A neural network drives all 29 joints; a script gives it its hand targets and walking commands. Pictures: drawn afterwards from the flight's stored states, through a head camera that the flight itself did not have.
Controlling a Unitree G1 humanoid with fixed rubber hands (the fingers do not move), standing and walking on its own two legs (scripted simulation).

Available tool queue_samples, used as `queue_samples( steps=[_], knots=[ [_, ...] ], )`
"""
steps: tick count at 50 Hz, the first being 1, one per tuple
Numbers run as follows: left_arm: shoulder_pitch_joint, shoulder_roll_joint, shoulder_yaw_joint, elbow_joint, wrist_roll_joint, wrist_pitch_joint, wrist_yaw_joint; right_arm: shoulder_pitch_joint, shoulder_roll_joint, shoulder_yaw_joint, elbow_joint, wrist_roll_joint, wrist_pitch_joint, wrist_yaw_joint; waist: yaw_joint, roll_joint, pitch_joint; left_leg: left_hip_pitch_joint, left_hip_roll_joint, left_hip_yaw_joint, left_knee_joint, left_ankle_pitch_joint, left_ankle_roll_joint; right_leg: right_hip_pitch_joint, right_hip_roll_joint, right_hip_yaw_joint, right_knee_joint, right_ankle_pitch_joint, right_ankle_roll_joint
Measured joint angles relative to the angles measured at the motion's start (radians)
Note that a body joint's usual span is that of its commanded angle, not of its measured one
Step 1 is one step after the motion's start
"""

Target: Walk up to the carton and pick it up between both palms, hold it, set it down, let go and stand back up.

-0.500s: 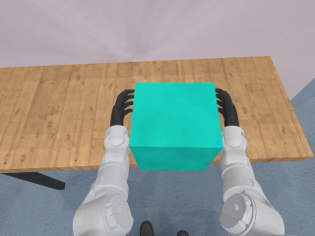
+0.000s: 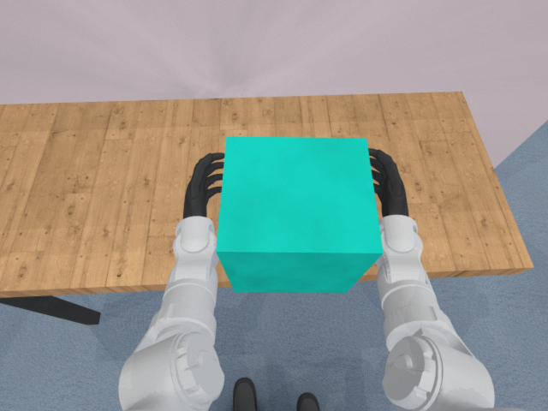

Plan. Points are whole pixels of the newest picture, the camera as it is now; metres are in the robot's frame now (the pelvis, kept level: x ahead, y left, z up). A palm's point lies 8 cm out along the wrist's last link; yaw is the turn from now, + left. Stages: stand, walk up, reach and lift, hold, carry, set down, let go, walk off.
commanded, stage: set down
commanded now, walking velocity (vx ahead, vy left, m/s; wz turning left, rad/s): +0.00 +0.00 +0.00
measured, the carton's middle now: (293, 223) +0.40 -0.01 -0.03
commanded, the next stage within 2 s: none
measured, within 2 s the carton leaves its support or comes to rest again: neither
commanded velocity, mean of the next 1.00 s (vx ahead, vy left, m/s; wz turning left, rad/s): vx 0.00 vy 0.00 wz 0.00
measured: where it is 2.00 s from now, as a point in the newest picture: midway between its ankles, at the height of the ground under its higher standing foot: outside the picture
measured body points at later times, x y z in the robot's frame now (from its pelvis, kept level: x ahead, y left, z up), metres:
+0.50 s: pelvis +0.01 +0.01 -0.01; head +0.15 +0.01 +0.42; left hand +0.44 +0.18 -0.03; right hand +0.42 -0.16 -0.03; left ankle +0.04 +0.12 -0.74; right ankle -0.02 -0.08 -0.74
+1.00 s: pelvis +0.00 +0.01 -0.01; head +0.11 +0.01 +0.43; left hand +0.44 +0.17 +0.01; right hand +0.42 -0.21 +0.02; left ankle +0.04 +0.12 -0.74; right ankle -0.02 -0.08 -0.74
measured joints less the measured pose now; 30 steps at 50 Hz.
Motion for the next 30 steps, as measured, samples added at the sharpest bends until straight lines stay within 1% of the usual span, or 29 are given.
queue_samples(
  steps=[5,10,14,18,23,30],
  knots=[
    [0.013,0.026,-0.023,0.038,-0.046,-0.022,0.025,-0.011,-0.027,0.09,0.054,0.104,-0.011,-0.035,0.007,-0.001,-0.004,-0.017,0.005,0.021,0.008,-0.005,0.002,-0.026,0.003,0.021,0.01,0.002,0.001],
    [0.039,0.054,-0.072,0.083,-0.115,-0.05,0.041,-0.005,-0.067,0.199,0.122,0.219,-0.04,-0.077,0.022,-0.001,-0.003,-0.036,0.008,0.04,0.019,-0.013,0.005,-0.052,0.005,0.039,0.023,0.0,0.004],
    [0.066,0.079,-0.11,0.1,-0.174,-0.072,0.048,0.017,-0.095,0.266,0.161,0.284,-0.067,-0.095,0.034,-0.003,-0.019,-0.069,0.008,0.05,0.032,-0.021,0.008,-0.089,0.004,0.049,0.041,-0.006,0.007],
    [0.091,0.109,-0.16,0.082,-0.235,-0.094,0.053,0.044,-0.119,0.321,0.177,0.337,-0.098,-0.097,0.04,-0.006,-0.058,-0.118,0.008,0.052,0.054,-0.031,0.009,-0.137,0.002,0.051,0.061,-0.015,0.009],
    [0.089,0.15,-0.239,0.07,-0.309,-0.11,0.054,0.049,-0.158,0.38,0.202,0.397,-0.117,-0.082,0.04,-0.005,-0.125,-0.182,0.007,0.047,0.099,-0.053,0.009,-0.192,0.0,0.045,0.09,-0.031,0.011],
    [0.017,0.192,-0.341,0.128,-0.411,-0.087,0.052,-0.041,-0.232,0.453,0.262,0.518,-0.086,-0.053,0.036,0.003,-0.173,-0.23,0.012,0.042,0.187,-0.1,0.011,-0.225,0.002,0.04,0.146,-0.062,0.014]
  ],
)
